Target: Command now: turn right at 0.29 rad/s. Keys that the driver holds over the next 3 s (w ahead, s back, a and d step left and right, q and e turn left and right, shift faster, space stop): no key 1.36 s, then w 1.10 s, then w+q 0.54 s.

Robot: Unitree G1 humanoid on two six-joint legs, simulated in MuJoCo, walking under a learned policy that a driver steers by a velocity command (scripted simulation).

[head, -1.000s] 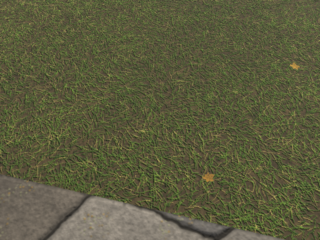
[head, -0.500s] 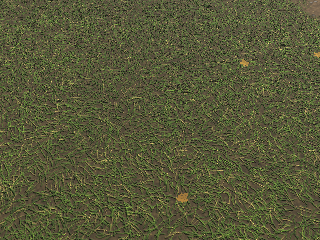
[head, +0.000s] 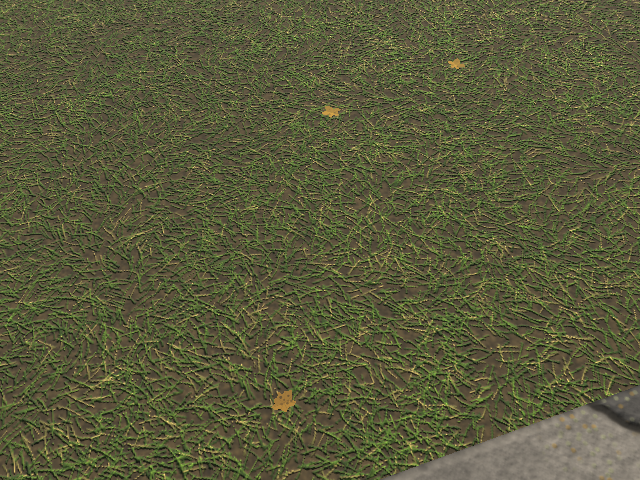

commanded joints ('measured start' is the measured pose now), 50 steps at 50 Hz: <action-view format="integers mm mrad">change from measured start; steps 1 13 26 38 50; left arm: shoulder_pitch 14 -48 -16 35 54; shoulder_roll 158 78 30 34 18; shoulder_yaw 36 -1 3 10 3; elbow -44 46 164 306 426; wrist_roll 16 -3 2 -6 -8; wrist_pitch -54 -53 -51 -52 -49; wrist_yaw -2 10 23 40 48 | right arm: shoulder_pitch -53 28 73 107 144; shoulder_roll -116 -47 -39 -19 -4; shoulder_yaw -33 -1 20 29 35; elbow -79 -18 47 125 210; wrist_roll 11 7 -12 -6 -3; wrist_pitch -7 -2 -50 -48 -42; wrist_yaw -15 -8 -13 -17 -21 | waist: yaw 35 22 16 17 19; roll -206 -174 -20 -47 -41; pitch -105 -83 -28 -23 -8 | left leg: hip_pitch -189 124 151 163 177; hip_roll -26 -48 -22 -44 -60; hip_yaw -89 -59 -106 -88 -77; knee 300 -237 -407 -417 -434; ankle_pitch -71 143 257 309 341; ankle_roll -5 -15 54 60 63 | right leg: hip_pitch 151 95 75 119 133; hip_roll -295 -210 -38 -41 -38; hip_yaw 308 267 113 101 82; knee -238 -214 -154 -150 -159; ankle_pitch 446 255 83 186 214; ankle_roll -230 -190 -11 7 14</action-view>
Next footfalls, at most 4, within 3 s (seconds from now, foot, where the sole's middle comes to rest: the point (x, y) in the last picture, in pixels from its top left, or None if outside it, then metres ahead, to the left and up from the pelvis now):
0.30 left None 0.03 0.14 -0.77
2.02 left None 0.32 0.11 -0.77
2.58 right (432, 398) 0.69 -0.20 -0.93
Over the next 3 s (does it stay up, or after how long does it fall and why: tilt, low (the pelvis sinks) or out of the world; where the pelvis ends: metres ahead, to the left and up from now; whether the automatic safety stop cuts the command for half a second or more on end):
stays up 0.77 -0.09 -0.17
